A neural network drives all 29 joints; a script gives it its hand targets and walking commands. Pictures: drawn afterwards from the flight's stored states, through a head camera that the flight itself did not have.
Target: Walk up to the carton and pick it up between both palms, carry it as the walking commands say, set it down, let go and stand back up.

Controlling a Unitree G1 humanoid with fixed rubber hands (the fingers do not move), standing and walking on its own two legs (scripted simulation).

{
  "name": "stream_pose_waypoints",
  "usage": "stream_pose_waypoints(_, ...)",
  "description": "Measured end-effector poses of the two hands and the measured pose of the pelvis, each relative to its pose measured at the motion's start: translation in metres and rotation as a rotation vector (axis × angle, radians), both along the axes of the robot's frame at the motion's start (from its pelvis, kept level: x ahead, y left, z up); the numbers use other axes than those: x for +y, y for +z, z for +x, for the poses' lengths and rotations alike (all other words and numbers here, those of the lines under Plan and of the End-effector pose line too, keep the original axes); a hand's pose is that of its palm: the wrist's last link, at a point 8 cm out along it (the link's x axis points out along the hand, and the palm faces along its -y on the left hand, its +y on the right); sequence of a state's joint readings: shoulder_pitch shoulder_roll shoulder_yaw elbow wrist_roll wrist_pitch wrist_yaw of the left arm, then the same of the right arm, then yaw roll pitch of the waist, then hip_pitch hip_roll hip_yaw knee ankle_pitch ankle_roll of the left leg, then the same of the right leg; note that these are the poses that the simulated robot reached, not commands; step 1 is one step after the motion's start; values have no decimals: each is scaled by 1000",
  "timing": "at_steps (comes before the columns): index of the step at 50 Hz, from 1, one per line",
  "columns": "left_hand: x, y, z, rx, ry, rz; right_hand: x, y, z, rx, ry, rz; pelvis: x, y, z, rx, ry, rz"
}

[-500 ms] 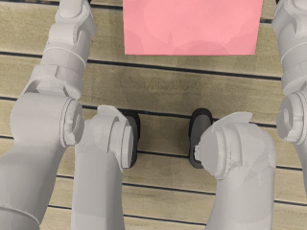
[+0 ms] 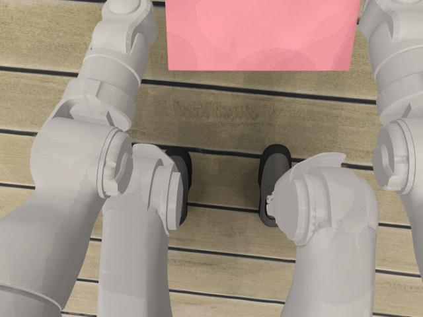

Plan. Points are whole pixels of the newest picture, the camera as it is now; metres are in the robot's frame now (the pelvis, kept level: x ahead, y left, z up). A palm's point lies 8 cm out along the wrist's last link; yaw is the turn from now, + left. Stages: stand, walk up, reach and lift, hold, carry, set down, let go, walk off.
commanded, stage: reach and lift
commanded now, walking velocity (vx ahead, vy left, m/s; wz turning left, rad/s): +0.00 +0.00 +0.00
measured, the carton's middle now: out of the picture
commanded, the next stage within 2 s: none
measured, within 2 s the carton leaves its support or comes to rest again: leaves its support in 0.70 s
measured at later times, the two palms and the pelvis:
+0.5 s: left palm out of the picture +0.54 +0.13 -0.18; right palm out of the picture +0.55 -0.20 -0.18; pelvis +0.01 +0.00 -0.01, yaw +0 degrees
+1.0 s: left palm out of the picture +0.54 +0.12 -0.13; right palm out of the picture +0.55 -0.20 -0.13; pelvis +0.00 +0.00 +0.00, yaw +0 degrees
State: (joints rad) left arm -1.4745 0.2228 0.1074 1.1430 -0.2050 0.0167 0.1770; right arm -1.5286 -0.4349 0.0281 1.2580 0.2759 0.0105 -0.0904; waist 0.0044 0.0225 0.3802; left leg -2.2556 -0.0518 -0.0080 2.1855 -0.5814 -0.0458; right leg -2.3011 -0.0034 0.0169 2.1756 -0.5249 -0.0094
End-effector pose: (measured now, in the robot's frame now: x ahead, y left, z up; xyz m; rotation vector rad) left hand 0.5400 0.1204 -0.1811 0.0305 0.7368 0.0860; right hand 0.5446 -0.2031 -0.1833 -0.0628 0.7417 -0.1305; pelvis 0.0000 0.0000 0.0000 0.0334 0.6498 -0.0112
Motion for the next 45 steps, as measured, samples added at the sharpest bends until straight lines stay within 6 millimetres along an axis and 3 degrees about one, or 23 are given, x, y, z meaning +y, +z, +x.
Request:
stream_pose_waypoints(33, 15, 7, 1, 45, 24, 4, 14, 3, 0, 42, 46, 30, -1, -12, 9, -23, 4, -2)
stream_pose_waypoints(38, 18, 16, -1, 27, 49, 3, 19, 11, 0, 28, 36, 22, 0, -10, 9, -12, 7, -2)
stream_pose_waypoints(45, 10, 35, -1, -9, 63, -15, 13, 38, 6, -5, 7, 7, 3, -4, 5, 8, 5, -4)
